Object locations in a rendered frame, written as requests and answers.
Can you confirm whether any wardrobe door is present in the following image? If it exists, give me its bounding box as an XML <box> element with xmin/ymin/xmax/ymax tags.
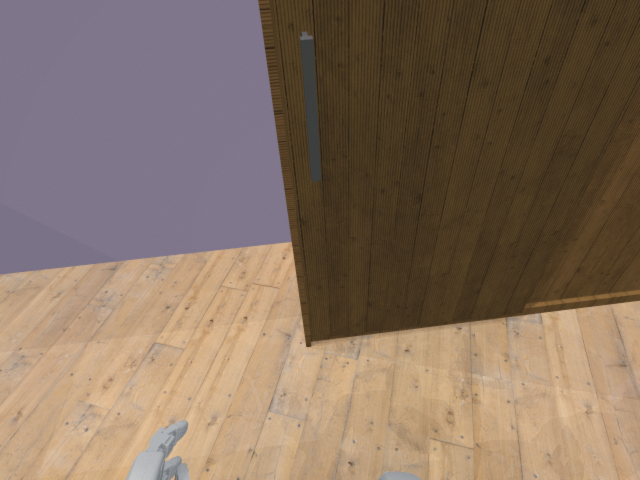
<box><xmin>527</xmin><ymin>83</ymin><xmax>640</xmax><ymax>303</ymax></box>
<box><xmin>272</xmin><ymin>0</ymin><xmax>640</xmax><ymax>339</ymax></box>

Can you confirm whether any handle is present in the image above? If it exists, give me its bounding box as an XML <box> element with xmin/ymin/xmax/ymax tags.
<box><xmin>300</xmin><ymin>31</ymin><xmax>321</xmax><ymax>182</ymax></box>

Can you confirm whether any robot left hand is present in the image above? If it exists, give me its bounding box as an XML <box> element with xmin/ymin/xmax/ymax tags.
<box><xmin>126</xmin><ymin>420</ymin><xmax>190</xmax><ymax>480</ymax></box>

